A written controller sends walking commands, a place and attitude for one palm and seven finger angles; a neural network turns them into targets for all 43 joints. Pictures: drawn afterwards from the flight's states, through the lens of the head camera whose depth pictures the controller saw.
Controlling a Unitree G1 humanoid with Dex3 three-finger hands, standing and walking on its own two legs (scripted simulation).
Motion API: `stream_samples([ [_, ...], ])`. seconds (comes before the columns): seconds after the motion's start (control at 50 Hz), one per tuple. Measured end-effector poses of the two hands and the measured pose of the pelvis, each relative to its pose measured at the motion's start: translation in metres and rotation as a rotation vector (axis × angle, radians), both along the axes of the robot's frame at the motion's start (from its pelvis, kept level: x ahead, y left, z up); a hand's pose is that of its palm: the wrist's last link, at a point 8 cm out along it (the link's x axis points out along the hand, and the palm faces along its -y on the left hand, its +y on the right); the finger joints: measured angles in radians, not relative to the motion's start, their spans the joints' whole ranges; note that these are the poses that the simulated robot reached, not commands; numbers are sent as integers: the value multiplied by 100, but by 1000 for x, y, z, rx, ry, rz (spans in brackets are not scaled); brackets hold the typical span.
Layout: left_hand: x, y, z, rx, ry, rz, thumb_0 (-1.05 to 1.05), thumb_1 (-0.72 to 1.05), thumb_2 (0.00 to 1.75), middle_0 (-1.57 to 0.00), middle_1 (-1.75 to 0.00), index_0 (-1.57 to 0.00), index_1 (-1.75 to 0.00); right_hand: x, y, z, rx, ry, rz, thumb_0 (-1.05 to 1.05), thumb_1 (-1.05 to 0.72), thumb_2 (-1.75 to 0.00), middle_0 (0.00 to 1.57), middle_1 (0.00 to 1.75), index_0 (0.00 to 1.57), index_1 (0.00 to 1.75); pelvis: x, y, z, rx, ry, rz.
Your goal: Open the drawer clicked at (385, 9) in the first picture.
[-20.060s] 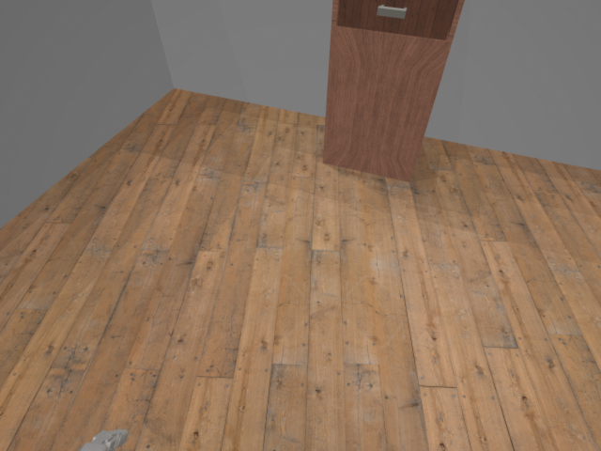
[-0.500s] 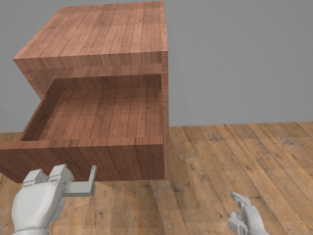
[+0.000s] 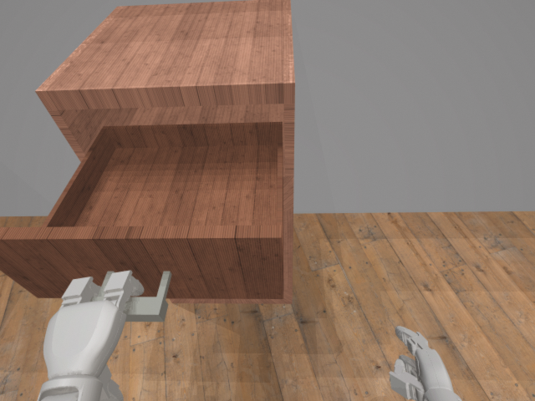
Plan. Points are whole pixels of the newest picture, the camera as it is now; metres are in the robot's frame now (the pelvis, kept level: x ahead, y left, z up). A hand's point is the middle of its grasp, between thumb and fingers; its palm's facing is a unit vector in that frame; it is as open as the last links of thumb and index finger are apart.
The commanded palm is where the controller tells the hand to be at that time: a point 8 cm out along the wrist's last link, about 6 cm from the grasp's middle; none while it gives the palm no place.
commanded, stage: lift the hand off the handle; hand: left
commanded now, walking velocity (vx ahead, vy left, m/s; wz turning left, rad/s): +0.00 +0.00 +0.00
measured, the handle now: (132, 293) +0.23 +0.24 +0.05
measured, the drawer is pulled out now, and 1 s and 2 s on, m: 0.30 0.30 0.30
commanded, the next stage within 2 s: draw the hand back to the body in 1.42 s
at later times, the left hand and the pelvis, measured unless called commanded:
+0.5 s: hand (96, 316) +0.19 +0.26 +0.07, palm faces +0.05 -0.07 -1.00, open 13.5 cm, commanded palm +0.16 +0.26 +0.14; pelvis +0.00 +0.00 +0.01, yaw +0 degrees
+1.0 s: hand (69, 292) +0.19 +0.27 +0.13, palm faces +0.08 -0.07 -0.99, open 13.4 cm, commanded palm +0.16 +0.26 +0.21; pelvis +0.01 +0.01 +0.03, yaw +1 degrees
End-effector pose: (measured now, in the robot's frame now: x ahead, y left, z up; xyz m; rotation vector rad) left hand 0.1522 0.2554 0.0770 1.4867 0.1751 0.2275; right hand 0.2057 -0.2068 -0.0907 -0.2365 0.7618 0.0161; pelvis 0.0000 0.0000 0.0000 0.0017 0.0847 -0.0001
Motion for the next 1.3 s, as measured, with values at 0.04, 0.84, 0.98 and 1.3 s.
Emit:
stream_samples([
  [0.04, 2, 1, 0, 17, 2, -2, 0, -49, 31, -32, -120, -32, -120, -3, 1, -2, 5, 12, -2, 2, -91, -89, 20, 30, 20, 30, 0, -1, 0, 1, -1, -1],
  [0.84, 13, 11, 94, 6, -45, -25, 0, -50, 31, -32, -120, -40, -123, 32, 24, 30, 38, -53, 50, 2, -91, -89, 20, 30, 20, 30, 9, 6, 23, -4, -114, 16],
  [0.98, 14, 12, 106, -3, -36, -40, 0, -49, 31, -33, -121, -41, -124, 31, 31, 32, 39, -50, 70, 2, -91, -89, 20, 30, 20, 30, 7, 8, 25, -5, -131, 22],
  [1.3, 26, 18, 161, 24, -114, -21, 0, -50, 31, -32, -121, -33, -120, 31, 35, 41, 92, -69, 81, 2, -91, -89, 20, 30, 20, 30, -1, 8, 29, 1, -154, 18],
])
